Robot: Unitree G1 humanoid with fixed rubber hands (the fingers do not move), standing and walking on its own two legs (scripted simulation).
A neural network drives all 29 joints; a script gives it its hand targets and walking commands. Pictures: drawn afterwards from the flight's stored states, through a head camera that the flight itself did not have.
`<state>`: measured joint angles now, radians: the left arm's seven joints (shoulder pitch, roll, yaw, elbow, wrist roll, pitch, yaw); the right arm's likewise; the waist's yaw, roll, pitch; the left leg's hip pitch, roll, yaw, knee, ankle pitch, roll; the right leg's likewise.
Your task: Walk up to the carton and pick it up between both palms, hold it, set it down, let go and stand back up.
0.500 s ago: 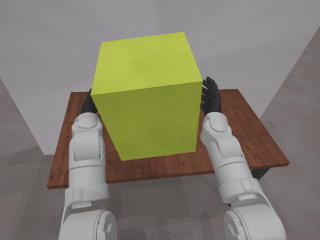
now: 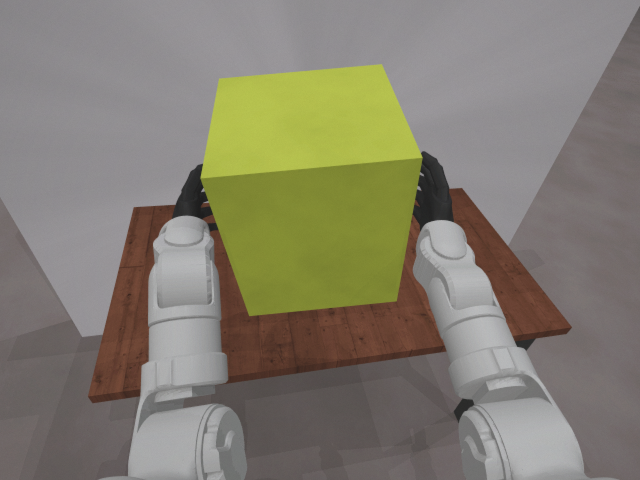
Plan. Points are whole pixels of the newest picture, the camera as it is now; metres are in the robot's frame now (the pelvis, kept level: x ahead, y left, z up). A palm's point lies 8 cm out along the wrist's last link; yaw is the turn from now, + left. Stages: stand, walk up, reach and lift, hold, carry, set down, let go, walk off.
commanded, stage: hold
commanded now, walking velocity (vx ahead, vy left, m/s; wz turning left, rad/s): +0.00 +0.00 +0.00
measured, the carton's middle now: (312, 195) +0.41 +0.00 +0.16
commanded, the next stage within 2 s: none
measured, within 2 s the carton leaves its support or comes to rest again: neither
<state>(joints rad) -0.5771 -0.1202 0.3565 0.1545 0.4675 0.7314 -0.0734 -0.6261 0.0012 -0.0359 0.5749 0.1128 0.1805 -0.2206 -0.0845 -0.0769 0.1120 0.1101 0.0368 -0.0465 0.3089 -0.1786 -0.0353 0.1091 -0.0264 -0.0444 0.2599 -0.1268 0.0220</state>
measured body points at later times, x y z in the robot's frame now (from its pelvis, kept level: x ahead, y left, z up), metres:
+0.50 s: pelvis +0.00 +0.00 +0.00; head -0.05 +0.03 +0.45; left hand +0.37 +0.16 +0.17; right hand +0.37 -0.14 +0.19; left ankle +0.02 +0.14 -0.75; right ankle +0.03 -0.13 -0.75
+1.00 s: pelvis -0.01 +0.00 +0.00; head -0.02 +0.02 +0.45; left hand +0.37 +0.16 +0.16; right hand +0.38 -0.14 +0.18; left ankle +0.02 +0.14 -0.75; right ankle +0.03 -0.13 -0.75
